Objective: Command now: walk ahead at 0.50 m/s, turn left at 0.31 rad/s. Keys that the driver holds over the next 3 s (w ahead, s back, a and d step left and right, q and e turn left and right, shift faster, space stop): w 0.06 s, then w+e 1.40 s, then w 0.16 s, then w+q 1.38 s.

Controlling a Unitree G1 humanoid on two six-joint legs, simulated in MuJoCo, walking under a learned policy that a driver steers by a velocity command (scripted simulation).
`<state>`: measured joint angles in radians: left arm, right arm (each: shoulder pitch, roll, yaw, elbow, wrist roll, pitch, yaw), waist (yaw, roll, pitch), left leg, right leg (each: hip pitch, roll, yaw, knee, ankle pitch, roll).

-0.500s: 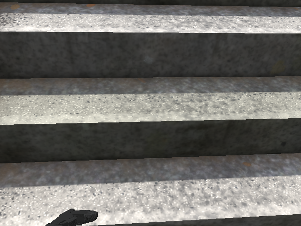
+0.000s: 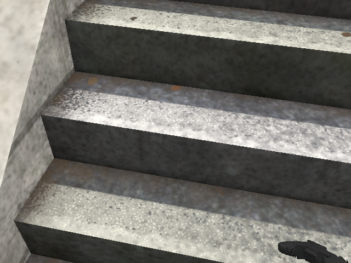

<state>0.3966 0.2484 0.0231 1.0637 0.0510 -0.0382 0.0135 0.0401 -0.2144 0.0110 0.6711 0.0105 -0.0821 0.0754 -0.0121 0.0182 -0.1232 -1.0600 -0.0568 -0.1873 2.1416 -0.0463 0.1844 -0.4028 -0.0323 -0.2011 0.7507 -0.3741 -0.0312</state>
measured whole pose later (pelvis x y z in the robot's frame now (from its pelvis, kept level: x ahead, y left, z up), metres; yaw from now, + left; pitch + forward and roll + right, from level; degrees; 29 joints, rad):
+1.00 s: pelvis +0.48 -0.01 +0.36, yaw -24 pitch +2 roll +2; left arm 0.39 0.24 0.01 0.95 0.04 0.00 -0.04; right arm 0.10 -0.21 0.00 0.72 -0.04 -0.12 0.06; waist -0.02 -0.01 -0.13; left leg -0.83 0.05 -0.11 2.10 0.04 0.14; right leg -0.54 0.11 -0.07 0.91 -0.42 -0.15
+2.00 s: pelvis +0.85 -0.31 +0.61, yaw -40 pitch +4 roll -1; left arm 0.25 0.23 0.04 0.91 0.04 0.00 0.00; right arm 0.21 -0.20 -0.01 0.72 0.04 -0.05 0.01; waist -0.03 0.02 -0.02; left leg -1.10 -0.02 -0.06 2.42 -0.56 0.06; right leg -0.24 -0.06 -0.11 0.41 -0.24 0.03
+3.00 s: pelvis +1.04 -0.51 +0.80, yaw -5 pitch +5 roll +1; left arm 0.56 0.10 -0.04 1.03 0.00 -0.04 0.05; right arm -0.14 -0.05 0.14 0.44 0.03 -0.04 0.05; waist 0.05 0.02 -0.03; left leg -1.22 0.05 0.08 1.73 -0.28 0.08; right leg -0.02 -0.07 -0.20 0.21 -0.27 0.00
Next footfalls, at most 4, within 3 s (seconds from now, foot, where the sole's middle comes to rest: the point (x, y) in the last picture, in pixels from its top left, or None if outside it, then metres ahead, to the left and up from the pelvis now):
0.30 left None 0.35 0.22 -0.55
0.82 right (200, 224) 0.54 -0.06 -0.36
1.34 left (206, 110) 0.83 -0.08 -0.17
1.84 right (321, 125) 0.77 -0.43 -0.17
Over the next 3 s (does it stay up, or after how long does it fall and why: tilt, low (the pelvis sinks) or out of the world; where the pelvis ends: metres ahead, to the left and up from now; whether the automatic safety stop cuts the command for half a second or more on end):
stays up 1.04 -0.51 0.80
